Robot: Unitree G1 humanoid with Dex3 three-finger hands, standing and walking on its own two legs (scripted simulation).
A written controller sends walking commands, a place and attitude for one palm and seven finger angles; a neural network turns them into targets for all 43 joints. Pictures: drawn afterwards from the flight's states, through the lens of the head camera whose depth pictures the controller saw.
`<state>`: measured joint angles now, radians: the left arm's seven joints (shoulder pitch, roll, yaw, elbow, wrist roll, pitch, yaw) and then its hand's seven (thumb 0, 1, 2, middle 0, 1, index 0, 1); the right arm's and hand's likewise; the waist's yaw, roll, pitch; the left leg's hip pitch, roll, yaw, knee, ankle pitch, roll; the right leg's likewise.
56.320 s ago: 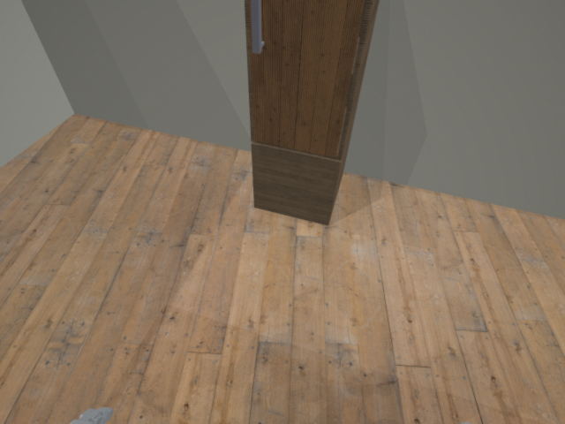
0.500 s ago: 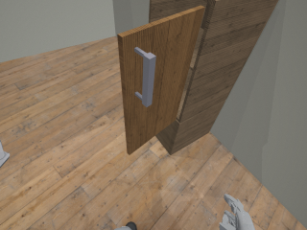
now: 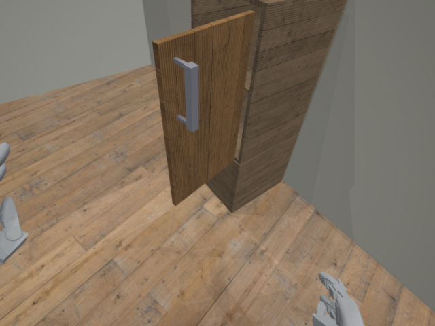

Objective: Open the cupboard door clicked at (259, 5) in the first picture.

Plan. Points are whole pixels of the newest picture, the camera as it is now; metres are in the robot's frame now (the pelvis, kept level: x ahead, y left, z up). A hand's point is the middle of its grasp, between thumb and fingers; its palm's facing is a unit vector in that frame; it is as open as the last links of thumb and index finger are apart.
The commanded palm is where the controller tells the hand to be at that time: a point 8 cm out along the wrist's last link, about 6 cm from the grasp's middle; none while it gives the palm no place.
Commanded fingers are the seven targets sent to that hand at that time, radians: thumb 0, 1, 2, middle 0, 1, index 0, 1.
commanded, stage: stop stepping back and stand still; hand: left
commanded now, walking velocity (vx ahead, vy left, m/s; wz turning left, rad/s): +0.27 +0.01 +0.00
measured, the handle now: (185, 96) +0.60 +0.11 +0.12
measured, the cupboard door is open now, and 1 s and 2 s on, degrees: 100 100 100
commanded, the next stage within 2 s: let the arm hang, fingers relaxed in 1.38 s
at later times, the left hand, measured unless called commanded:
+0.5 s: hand out of the picture +0.15 +0.28 +0.17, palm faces +0.48 -0.74 -0.48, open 7.4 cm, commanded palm +0.09 +0.31 +0.18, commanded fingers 0.00 0.90 0.90 -0.20 -0.30 -0.20 -0.30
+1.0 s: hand out of the picture +0.13 +0.29 +0.16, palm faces +0.44 -0.77 -0.47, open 7.4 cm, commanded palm +0.07 +0.33 +0.18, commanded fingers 0.00 0.90 0.90 -0.20 -0.30 -0.20 -0.30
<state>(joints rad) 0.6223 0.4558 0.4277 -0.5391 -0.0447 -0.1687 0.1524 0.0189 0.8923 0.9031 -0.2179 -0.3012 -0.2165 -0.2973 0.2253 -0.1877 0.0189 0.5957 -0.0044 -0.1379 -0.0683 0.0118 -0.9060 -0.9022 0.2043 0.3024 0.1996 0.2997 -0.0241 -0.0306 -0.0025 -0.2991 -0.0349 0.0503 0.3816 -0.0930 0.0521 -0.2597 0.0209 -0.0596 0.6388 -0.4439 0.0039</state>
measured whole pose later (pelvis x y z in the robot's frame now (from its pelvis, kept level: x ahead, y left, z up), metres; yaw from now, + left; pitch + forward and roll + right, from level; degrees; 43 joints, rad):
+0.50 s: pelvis -0.04 +0.01 -0.01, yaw +2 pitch +0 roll +2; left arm 0.55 0.43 0.44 -0.46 -0.03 -0.22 0.16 0.02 0.89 0.90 -0.22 -0.30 -0.22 -0.30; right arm 0.26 -0.22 -0.02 0.64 0.00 -0.14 -0.09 0.01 -0.91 -0.90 0.20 0.30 0.20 0.30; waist -0.01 -0.04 -0.02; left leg -0.18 0.03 0.06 0.51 -0.32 -0.03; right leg -0.29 -0.02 -0.07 0.59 -0.30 -0.03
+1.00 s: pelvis -0.07 +0.03 +0.00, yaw +1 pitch -1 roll +0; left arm 0.54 0.38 0.40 -0.45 -0.04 -0.22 0.14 0.02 0.89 0.90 -0.22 -0.30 -0.22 -0.30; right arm 0.20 -0.20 0.01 0.61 0.00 -0.13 -0.06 0.01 -0.91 -0.90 0.21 0.30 0.20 0.30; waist 0.01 0.01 0.05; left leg -0.19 0.03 0.06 0.48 -0.27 0.00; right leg -0.26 -0.02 -0.06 0.47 -0.19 -0.01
